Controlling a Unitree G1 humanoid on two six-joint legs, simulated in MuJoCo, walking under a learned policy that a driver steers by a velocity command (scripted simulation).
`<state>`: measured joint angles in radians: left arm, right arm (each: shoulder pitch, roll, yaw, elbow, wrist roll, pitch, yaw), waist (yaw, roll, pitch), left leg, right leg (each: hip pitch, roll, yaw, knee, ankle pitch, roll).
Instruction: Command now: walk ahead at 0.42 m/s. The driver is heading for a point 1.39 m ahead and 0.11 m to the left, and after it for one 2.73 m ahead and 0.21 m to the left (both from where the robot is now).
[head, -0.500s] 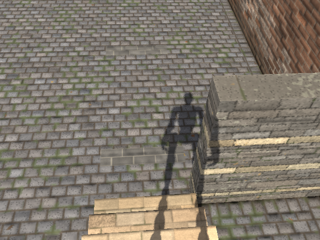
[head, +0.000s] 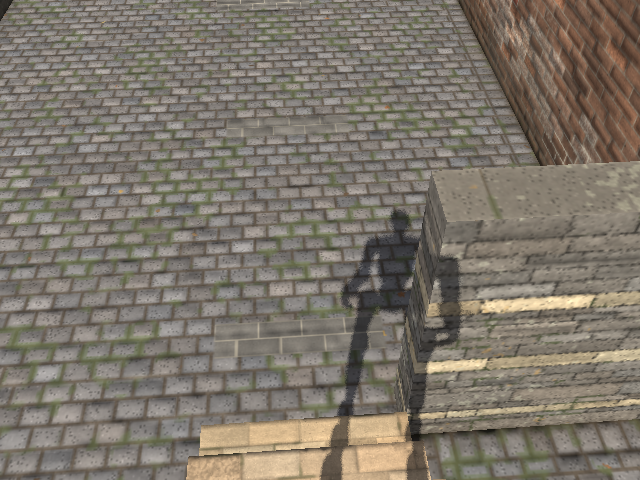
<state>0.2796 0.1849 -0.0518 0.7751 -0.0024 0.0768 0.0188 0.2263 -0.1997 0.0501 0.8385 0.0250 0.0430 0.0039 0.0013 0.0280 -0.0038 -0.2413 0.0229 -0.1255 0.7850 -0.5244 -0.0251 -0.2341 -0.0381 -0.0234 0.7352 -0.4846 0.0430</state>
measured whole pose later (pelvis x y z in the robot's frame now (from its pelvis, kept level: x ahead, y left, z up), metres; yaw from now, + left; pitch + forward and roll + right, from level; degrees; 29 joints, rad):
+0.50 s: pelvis -0.02 +0.01 +0.00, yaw +0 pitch +0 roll -1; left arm 0.21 0.22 -0.10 0.52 0.03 0.06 0.00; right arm 0.15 -0.22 0.10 0.56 0.01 0.04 0.03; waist 0.00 0.01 -0.03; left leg -0.30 0.00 -0.11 0.77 -0.48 -0.03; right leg -0.29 -0.06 -0.02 0.73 -0.44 0.06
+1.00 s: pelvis -0.02 +0.02 +0.01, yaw +1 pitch +1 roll -1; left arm 0.15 0.25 -0.12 0.42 0.03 0.04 -0.01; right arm 0.06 -0.25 0.11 0.46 0.00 0.02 0.06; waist 0.02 0.02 -0.05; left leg -0.27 -0.01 -0.11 0.68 -0.43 -0.02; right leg -0.26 -0.08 -0.01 0.63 -0.39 0.08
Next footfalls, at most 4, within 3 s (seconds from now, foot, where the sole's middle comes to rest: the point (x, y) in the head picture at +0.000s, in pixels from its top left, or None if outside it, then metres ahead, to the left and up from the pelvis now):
none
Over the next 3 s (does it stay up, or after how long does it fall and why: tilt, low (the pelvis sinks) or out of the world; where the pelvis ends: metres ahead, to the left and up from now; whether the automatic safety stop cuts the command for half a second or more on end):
stays up -0.02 0.01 0.02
